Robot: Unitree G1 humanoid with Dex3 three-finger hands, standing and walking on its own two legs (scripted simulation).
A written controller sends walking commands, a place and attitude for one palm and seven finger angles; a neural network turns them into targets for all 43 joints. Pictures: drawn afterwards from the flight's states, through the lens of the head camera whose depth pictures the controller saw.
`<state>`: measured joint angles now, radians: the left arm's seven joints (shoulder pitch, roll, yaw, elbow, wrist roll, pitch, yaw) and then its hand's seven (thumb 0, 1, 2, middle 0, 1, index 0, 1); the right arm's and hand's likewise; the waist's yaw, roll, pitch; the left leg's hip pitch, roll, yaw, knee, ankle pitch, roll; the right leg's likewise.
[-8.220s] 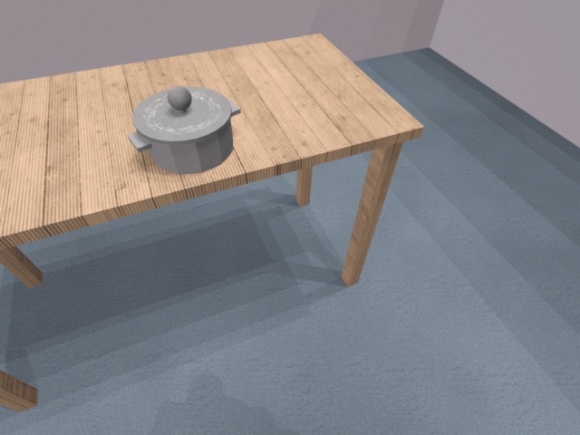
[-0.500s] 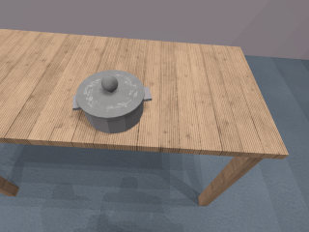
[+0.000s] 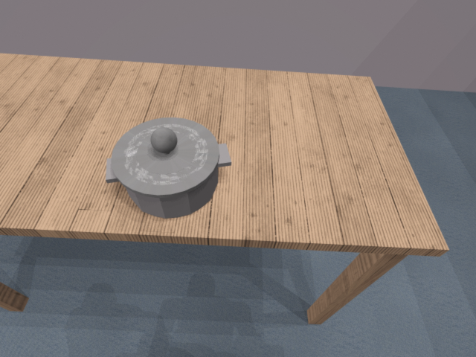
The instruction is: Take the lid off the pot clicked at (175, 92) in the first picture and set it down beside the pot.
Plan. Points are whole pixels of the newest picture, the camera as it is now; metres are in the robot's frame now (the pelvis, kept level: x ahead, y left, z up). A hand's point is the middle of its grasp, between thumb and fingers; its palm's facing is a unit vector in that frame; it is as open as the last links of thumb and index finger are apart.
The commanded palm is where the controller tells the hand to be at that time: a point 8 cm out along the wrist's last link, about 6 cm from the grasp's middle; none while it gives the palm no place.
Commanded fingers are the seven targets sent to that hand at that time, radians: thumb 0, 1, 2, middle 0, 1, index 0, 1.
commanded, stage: look again from close up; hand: left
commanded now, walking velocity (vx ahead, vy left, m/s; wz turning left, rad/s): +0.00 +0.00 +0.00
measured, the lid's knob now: (164, 140) +0.44 +0.16 +0.11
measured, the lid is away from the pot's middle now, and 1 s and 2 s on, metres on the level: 0.00 0.00 0.00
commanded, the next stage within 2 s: lift the closed hand beside the body in 0.08 s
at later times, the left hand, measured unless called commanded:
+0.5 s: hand out of the picture +0.11 +0.17 -0.04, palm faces +0.16 -0.95 -0.28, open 5.4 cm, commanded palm +0.06 +0.22 -0.01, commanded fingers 0.00 0.90 0.90 -0.95 -1.12 -0.95 -1.12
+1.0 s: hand out of the picture +0.10 +0.19 +0.03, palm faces +0.25 -0.89 -0.39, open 3.1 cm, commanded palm +0.05 +0.23 +0.07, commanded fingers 0.00 0.90 0.90 -1.30 -1.50 -1.30 -1.50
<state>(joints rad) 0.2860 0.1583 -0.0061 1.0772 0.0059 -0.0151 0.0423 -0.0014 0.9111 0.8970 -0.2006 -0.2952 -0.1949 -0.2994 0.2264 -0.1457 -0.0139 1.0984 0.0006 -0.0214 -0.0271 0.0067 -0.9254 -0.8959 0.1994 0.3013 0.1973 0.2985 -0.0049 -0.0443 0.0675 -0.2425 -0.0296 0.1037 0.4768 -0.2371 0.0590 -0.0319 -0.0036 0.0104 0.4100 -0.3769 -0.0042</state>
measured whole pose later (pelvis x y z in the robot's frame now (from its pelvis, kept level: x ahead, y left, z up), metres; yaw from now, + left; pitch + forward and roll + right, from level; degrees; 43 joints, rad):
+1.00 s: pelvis -0.01 -0.04 +0.00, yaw +2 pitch +0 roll +1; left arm 0.73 0.28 0.15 -0.23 -0.05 -0.08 0.04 0.01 0.90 0.90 -1.28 -1.47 -1.27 -1.48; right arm 0.16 -0.23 -0.01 0.62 0.00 -0.04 -0.05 0.01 -0.90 -0.90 0.20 0.30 0.20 0.30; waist 0.04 0.04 0.00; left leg -0.27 0.01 0.04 0.44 -0.18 0.01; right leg -0.05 0.05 -0.03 0.38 -0.34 -0.06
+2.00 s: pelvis -0.06 -0.01 -0.01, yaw +2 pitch +2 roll -2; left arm 0.57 0.65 0.18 -0.54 0.60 0.05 0.03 0.01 0.77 0.95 -1.26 -1.36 -1.26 -1.36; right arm 0.15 -0.30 0.01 0.53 0.00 0.09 0.03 0.01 -0.90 -0.90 0.20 0.30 0.20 0.30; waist 0.07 0.13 -0.03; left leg -0.42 0.01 0.05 0.58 -0.19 0.05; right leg -0.21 0.04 -0.04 0.53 -0.36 -0.02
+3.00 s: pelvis -0.10 +0.02 +0.00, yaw +5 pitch -2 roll -3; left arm -0.30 0.70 0.07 -0.09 0.67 0.15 -0.42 0.00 -0.31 1.49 -0.85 -0.08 -0.85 -0.09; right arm 0.06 -0.28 0.02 0.60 0.07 0.09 0.06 0.01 -0.91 -0.90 0.20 0.30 0.20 0.30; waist 0.09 0.15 0.05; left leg -0.34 -0.04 0.03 0.41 -0.04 0.10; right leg -0.15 0.01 -0.04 0.44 -0.25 0.01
